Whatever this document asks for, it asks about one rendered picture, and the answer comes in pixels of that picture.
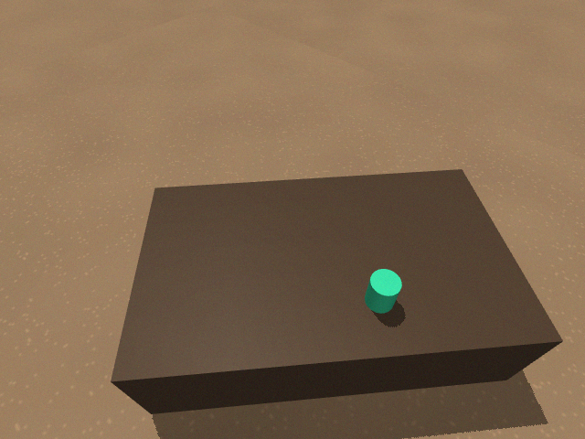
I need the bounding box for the can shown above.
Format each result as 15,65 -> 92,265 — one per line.
365,269 -> 402,314

